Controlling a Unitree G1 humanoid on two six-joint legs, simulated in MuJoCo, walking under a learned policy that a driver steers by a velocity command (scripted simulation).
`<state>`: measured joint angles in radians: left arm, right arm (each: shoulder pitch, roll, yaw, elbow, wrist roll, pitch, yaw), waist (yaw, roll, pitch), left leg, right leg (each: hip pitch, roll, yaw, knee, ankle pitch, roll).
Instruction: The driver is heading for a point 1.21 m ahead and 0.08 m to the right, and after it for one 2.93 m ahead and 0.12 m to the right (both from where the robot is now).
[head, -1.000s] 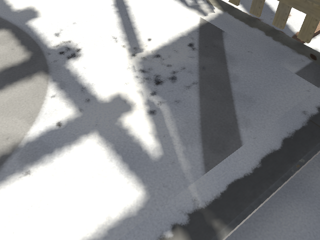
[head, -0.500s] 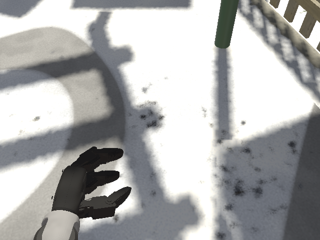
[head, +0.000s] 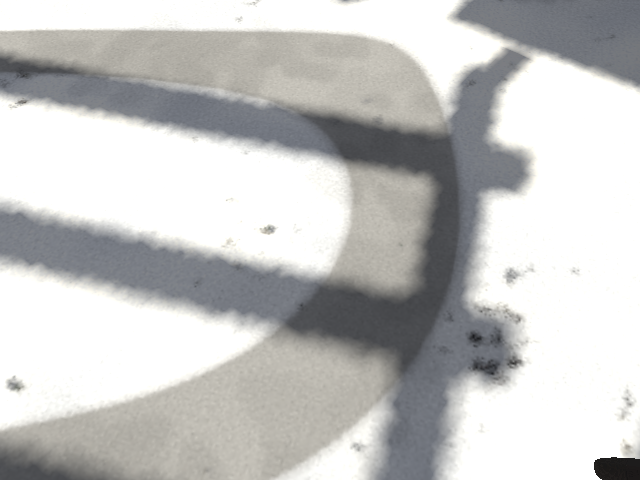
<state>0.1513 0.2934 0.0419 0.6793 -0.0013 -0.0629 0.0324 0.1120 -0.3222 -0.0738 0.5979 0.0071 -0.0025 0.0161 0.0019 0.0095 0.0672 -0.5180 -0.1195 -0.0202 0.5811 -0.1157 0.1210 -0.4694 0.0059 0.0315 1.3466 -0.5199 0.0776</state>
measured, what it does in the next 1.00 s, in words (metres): walks ahead: right foot, then left foot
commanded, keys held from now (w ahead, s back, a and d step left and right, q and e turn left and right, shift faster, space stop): w+shift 0.86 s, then w+e+shift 0.14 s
